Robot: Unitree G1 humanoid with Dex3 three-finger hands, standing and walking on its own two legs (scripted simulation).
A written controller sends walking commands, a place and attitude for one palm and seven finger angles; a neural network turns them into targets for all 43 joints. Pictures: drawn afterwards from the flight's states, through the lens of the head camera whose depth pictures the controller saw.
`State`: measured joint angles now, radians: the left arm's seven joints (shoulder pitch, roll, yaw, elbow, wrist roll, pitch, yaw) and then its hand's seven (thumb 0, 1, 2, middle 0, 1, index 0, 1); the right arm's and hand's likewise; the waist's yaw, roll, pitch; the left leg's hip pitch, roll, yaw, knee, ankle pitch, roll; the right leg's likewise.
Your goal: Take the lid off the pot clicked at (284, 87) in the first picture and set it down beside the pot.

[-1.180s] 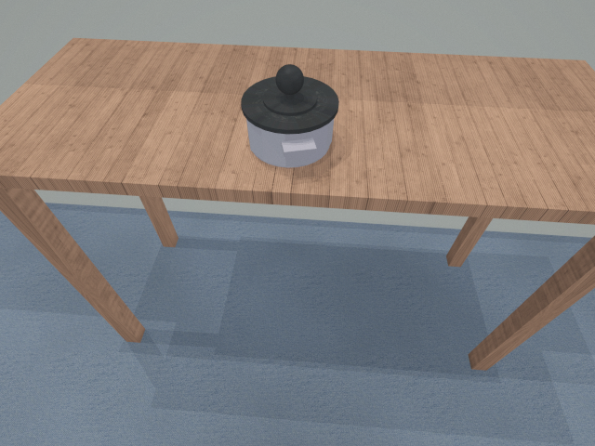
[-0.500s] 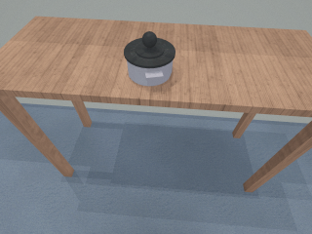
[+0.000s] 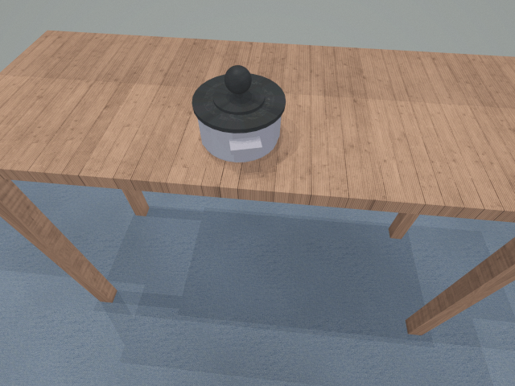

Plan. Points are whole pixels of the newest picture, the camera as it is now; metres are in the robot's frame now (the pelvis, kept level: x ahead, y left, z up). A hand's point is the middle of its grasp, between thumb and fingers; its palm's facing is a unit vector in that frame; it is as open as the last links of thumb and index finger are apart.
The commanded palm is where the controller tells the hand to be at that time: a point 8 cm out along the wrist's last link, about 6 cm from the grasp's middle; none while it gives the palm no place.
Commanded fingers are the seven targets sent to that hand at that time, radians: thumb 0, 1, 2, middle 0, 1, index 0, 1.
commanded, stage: come to a stop and stand still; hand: left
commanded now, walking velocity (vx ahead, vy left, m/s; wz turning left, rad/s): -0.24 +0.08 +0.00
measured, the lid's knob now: (238, 79) +0.55 +0.09 +0.18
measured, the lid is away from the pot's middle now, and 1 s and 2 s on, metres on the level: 0.00 0.00 0.00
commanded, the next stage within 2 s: look again from close up in 1.24 s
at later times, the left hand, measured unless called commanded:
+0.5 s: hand (145, 384) +0.14 +0.21 -0.16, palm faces +0.02 -0.96 -0.29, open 7.3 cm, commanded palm none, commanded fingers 0.00 0.90 0.90 -0.20 -0.30 -0.20 -0.30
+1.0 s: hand out of the picture +0.05 +0.15 -0.17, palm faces -0.03 -0.97 -0.23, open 7.3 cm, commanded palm none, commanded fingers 0.00 0.90 0.90 -0.20 -0.30 -0.20 -0.30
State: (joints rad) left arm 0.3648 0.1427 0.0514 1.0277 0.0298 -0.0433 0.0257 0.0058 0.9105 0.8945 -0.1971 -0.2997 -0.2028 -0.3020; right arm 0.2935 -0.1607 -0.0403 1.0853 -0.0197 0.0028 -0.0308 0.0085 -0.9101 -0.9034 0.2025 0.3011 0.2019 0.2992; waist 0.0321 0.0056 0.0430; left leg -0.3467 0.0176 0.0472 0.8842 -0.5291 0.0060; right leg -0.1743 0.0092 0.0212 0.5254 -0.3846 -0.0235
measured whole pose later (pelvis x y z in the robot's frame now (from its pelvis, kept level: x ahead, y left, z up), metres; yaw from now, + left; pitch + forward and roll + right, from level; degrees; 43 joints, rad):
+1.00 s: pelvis +0.01 -0.04 +0.00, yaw -2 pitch -2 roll +0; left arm 0.29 0.18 -0.01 0.96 0.02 0.02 0.03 0.01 0.92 0.89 -0.20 -0.30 -0.21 -0.30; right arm 0.30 -0.16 -0.02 0.98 -0.02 0.03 -0.01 0.01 -0.91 -0.90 0.20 0.30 0.20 0.30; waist -0.02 0.01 0.02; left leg -0.32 0.00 0.04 0.60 -0.26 0.01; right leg -0.26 0.02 -0.01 0.62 -0.34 -0.03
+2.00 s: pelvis +0.05 -0.03 +0.01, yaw -2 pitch -1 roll +0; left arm 0.29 0.18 0.01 1.07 0.02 -0.01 0.03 0.01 0.91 0.89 -0.20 -0.30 -0.20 -0.30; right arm 0.23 -0.15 -0.01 1.10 -0.01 -0.01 -0.03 0.01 -0.92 -0.90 0.20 0.30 0.20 0.30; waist 0.01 -0.03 0.04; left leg -0.21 -0.01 0.04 0.48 -0.26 0.02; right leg -0.13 0.01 0.00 0.47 -0.32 -0.01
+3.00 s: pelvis +0.02 -0.03 +0.01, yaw +1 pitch -4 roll -1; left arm 0.63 0.24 0.09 -0.19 -0.03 -0.06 0.07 0.02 0.90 0.89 -0.97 -1.14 -0.97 -1.14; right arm 0.14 -0.23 0.01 0.52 0.00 -0.16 -0.05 0.01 -0.91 -0.90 0.20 0.30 0.20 0.30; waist 0.08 0.04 0.01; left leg -0.21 -0.01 -0.01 0.47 -0.19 0.02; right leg -0.10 0.01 -0.05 0.43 -0.26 -0.01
